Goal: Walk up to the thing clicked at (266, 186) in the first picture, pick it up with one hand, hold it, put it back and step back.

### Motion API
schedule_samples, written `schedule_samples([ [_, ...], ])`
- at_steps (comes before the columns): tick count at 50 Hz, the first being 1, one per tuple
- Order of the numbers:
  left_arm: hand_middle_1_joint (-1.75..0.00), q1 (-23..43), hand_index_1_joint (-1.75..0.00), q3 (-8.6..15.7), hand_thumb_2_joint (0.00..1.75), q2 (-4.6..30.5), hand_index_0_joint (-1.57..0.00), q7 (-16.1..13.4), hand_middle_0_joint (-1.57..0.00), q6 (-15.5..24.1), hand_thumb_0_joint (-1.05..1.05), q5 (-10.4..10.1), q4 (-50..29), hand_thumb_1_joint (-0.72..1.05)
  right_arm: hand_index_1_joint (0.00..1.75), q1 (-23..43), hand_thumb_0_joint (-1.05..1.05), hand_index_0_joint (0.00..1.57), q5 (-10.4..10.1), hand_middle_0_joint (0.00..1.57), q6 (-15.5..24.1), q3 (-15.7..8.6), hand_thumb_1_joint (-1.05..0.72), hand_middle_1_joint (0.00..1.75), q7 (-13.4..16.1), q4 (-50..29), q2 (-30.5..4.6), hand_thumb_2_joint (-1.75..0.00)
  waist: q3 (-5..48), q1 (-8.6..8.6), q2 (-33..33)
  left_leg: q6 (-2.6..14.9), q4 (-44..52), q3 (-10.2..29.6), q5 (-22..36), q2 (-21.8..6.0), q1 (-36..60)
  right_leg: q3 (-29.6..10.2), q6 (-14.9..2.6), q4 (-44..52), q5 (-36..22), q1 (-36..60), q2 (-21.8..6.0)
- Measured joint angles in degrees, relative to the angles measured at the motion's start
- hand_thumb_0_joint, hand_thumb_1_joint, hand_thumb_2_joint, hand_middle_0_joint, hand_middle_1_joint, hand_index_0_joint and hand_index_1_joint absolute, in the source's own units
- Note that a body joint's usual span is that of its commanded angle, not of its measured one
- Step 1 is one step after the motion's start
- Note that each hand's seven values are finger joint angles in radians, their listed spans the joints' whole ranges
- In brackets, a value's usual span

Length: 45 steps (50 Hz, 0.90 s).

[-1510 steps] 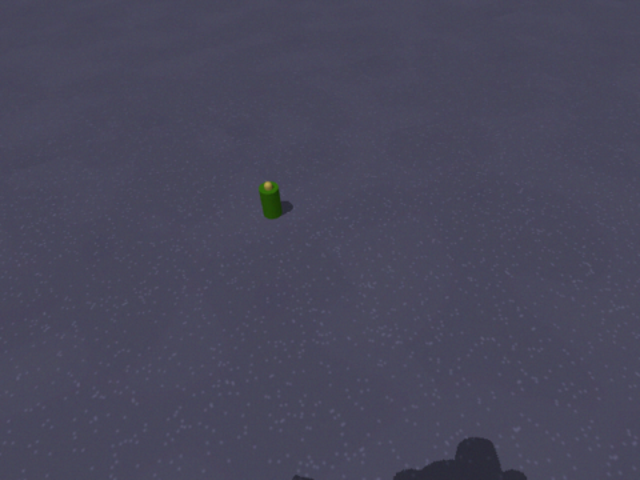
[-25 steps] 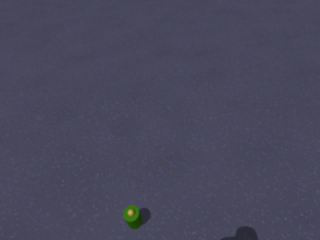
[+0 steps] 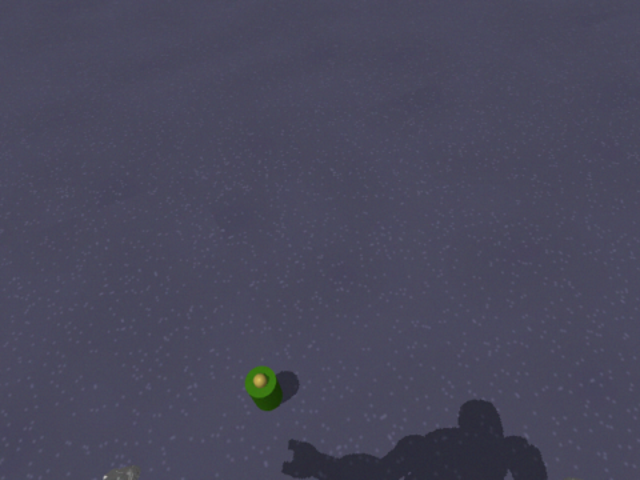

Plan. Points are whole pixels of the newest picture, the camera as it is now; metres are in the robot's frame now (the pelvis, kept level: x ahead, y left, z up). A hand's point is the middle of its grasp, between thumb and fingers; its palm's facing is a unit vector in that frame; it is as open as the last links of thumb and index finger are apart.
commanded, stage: step back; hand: left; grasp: from the side
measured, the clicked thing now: (264, 387) +0.42 +0.22 -0.68
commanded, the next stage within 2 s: none
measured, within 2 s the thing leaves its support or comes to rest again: neither
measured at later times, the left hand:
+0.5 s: hand out of the picture +0.03 +0.30 -0.17, palm faces -0.10 -0.92 -0.37, open 7.4 cm
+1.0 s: hand out of the picture -0.09 +0.30 -0.16, palm faces -0.04 -0.93 -0.37, open 7.4 cm
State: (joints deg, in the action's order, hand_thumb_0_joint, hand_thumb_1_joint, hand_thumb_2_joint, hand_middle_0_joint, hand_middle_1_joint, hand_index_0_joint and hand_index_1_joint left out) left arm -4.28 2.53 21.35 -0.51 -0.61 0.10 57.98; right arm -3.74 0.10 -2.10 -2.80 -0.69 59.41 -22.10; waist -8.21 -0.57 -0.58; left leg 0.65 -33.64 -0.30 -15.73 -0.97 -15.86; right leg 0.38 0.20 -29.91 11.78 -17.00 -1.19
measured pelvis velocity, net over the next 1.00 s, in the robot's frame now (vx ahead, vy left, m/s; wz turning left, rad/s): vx -0.24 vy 0.04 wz -0.03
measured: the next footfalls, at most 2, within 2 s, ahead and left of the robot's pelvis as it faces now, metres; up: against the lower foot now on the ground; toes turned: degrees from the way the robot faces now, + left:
right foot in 0.58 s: -0.10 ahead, -0.09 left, +0.00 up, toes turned -1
left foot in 0.90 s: -0.18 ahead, +0.15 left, +0.00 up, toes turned -4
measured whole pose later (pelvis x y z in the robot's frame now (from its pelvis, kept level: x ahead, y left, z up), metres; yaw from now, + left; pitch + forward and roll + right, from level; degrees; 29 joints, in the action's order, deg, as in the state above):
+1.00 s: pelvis -0.24 +0.04 -0.01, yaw -2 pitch -3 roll +0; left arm -6.3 4.0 22.3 -0.9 -4.0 1.2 44.9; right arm -9.8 2.1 -1.0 -2.6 -0.2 50.1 -21.0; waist -11.0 -0.1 2.3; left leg 1.4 -37.4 1.9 -19.0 1.3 -15.5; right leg -7.0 -0.6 -55.9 28.7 -27.2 5.0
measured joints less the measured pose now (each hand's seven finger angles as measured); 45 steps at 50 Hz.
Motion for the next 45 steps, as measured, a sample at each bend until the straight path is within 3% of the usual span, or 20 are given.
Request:
schedule_samples([
  [4, -0.30, 0.70, -0.30, 0.24, 0.90, 0.76, -0.21, -0.33, -0.20, -0.64, 0.00, 1.26, -3.14, 0.90, 0.30, -0.50, 0.00, 0.21, 0.03, 0.20, -1.00, -0.94, -0.91, 0.30, -0.32, -2.56, -1.11, -0.90, -1.26, 0.19, 1.41, 1.48, -15.40, 1.80, -12.09, 3.72, -4.61, -1.33, 0.06, -3.32, 0.09, -3.47, -1.57],
  [6, -0.30, 1.25, -0.30, 0.27, 0.90, 1.42, -0.21, -0.59, -0.20, -1.15, 0.00, 1.69, -4.41, 0.90, 0.30, -1.89, 0.00, 0.21, 0.05, 0.20, -0.71, -1.14, -0.91, 0.30, -0.47, -3.65, -1.06, -0.90, -1.02, -0.06, 2.40, 1.74, -14.35, 1.42, -11.41, 3.77, -3.53, -1.68, 0.79, -4.82, 0.08, -5.31, -2.32],
  [8, -0.30, 1.71, -0.30, 0.21, 0.90, 1.96, -0.21, -0.63, -0.20, -1.87, 0.00, 1.49, -5.96, 0.90, 0.30, -3.95, 0.00, 0.21, 0.91, 0.20, -0.03, -1.32, -0.91, 0.30, -0.51, -4.53, -1.31, -0.90, -0.20, -0.52, 2.53, 1.18, -5.72, 1.59, -6.54, 2.77, -0.15, -1.55, 1.02, -8.07, 1.10, -8.04, -2.46],
  [9, -0.30, 2.46, -0.30, 0.36, 0.90, 2.32, -0.21, -0.75, -0.20, -2.18, 0.00, 1.22, -6.47, 0.90, 0.30, -4.49, 0.00, 0.21, 1.67, 0.20, 0.26, -1.61, -0.91, 0.30, -0.28, -4.43, -0.85, -0.90, -0.75, -0.41, 3.36, 1.02, -5.73, 1.35, -7.63, 3.26, -0.20, -3.27, 0.47, -11.27, 5.58, -9.50, -1.91],
  [12, -0.30, 3.19, -0.30, 0.95, 0.90, 2.62, -0.20, -1.62, -0.20, -2.79, 0.00, 1.13, -7.04, 0.90, 0.30, -5.66, 0.00, 0.21, 2.33, 0.20, 0.21, -0.97, -0.91, 0.30, -0.18, -4.22, 0.95, -0.90, -2.49, -0.72, 4.45, 1.56, -6.28, 1.05, -6.58, 3.15, -0.47, -10.04, -0.84, -24.09, 17.88, -12.17, 4.84],
  [15, -0.30, 2.31, -0.30, 0.94, 0.90, 2.18, -0.20, -1.54, -0.20, -2.76, 0.00, 0.66, -7.22, 0.90, 0.30, -6.79, 0.01, 0.21, 2.27, 0.20, 0.08, -0.44, -0.91, 0.30, 0.57, -4.38, 2.14, -0.90, -2.54, -0.96, 4.35, 1.88, -2.82, 0.90, -3.69, 2.57, 0.07, -11.03, -1.10, -34.60, 16.80, -13.60, 8.81],
  [18, -0.30, 0.40, -0.30, 1.05, 0.90, 1.26, -0.20, -1.06, -0.20, -2.39, 0.00, 0.75, -7.93, 0.90, 0.30, -6.98, 0.01, 0.21, 1.85, 0.20, 0.31, -0.47, -0.91, 0.30, 1.26, -5.67, 2.31, -0.90, -3.02, -0.83, 3.34, 2.26, -1.21, 0.21, -2.04, 1.92, 0.09, -9.73, -0.16, -37.65, 16.12, -12.03, 9.05],
  [23, -0.30, -2.09, -0.30, 1.52, 0.90, 0.77, -0.20, -0.49, -0.20, -2.64, 0.00, 0.90, -8.79, 0.90, 0.30, -6.06, 0.01, 0.21, 1.38, 0.21, 1.19, -0.28, -0.90, 0.30, 1.72, -8.73, 2.36, -0.90, -3.84, -0.54, 2.29, 2.21, -2.00, -1.39, -0.94, 0.95, -1.56, -8.54, 0.68, -30.40, 17.14, -6.45, 6.87],
  [26, -0.30, -2.75, -0.30, 1.80, 0.90, 0.71, -0.20, -0.17, -0.20, -2.48, 0.00, 0.93, -9.14, 0.90, 0.30, -5.18, 0.01, 0.21, 1.32, 0.21, 1.18, -0.04, -0.90, 0.30, 1.61, -10.12, 1.91, -0.90, -3.96, -0.17, 1.68, 1.76, -3.94, -2.32, -0.82, 0.27, -3.41, -6.68, 0.28, -21.66, 16.45, -2.77, 4.71],
  [28, -0.30, -3.15, -0.30, 1.98, 0.90, 0.65, -0.20, 0.10, -0.20, -2.06, 0.00, 1.04, -9.16, 0.90, 0.30, -4.59, 0.01, 0.21, 1.17, 0.21, 0.84, 0.04, -0.90, 0.30, 1.41, -10.56, 1.39, -0.90, -3.56, 0.20, 1.16, 1.19, -5.94, -2.81, -1.06, -0.27, -5.00, -5.08, -0.38, -13.34, 12.93, 0.43, 3.52],
  [31, -0.30, -3.49, -0.30, 2.03, 0.90, -0.68, -0.20, 0.32, -0.20, -1.38, 0.00, 1.56, -8.72, 0.90, 0.30, -3.15, 0.01, 0.21, 0.52, 0.21, -0.05, -0.21, -0.90, 0.30, 1.30, -9.90, 0.13, -0.90, -3.58, -0.14, -2.20, 0.29, -9.41, -0.16, -2.12, -1.60, -7.10, -2.83, -0.96, -8.12, 8.72, 2.44, 5.03],
  [34, -0.30, -4.59, -0.30, 1.55, 0.90, -0.93, -0.21, 0.71, -0.20, -1.22, 0.00, 1.57, -9.63, 0.90, 0.30, -2.87, 0.01, 0.21, 0.07, 0.20, -0.85, -0.32, -0.91, 0.30, 1.51, -9.15, 0.24, -0.90, -2.37, 1.02, -0.74, -0.38, -22.69, 4.53, -12.74, 4.16, -10.11, -3.95, -1.71, -8.55, 7.79, 0.87, 3.49],
  [36, -0.30, -4.79, -0.30, 1.39, 0.90, -1.33, -0.21, 0.41, -0.20, -1.34, 0.00, 1.43, -10.24, 0.90, 0.30, -3.40, 0.01, 0.21, -0.20, 0.20, -0.61, -0.18, -0.91, 0.30, 1.62, -9.18, -0.18, -0.90, -1.71, 1.51, -0.29, -0.55, -29.41, 6.25, -13.95, 6.60, -10.69, -4.32, -1.70, -7.11, 6.12, 0.39, 2.62],
  [38, -0.30, -4.50, -0.30, 1.35, 0.90, -1.47, -0.21, 0.09, -0.20, -1.56, 0.00, 1.57, -11.14, 0.90, 0.30, -4.16, 0.01, 0.21, -0.25, 0.20, -0.21, 0.02, -0.91, 0.30, 1.77, -9.43, -0.62, -0.90, -1.30, 1.69, -0.02, -0.88, -30.96, 6.64, -14.21, 7.15, -9.70, -4.16, -1.60, -5.94, 4.56, -0.39, 2.02],
  [43, -0.30, -3.02, -0.30, 1.04, 0.90, -0.75, -0.21, -0.22, -0.20, -1.64, 0.00, 1.85, -14.34, 0.90, 0.30, -5.58, 0.01, 0.21, 0.37, 0.20, 0.08, 0.02, -0.91, 0.30, 1.71, -9.65, -1.16, -0.90, -1.64, 1.29, 0.54, -0.94, -14.69, 3.94, -12.96, 4.06, -2.07, -2.27, -0.78, -6.46, 2.35, -3.59, 1.17],
  [45, -0.30, -2.41, -0.30, 0.80, 0.90, 0.00, -0.21, -0.03, -0.20, -1.95, 0.00, 1.48, -15.27, 0.90, 0.30, -6.02, 0.01, 0.21, 0.84, 0.20, 0.55, -0.26, -0.91, 0.30, 1.49, -9.59, -1.03, -0.90, -1.98, 0.82, 1.12, -0.23, -4.28, 2.49, -6.14, 3.11, 1.78, -1.43, -0.19, -8.85, 2.54, -5.59, 0.72],
])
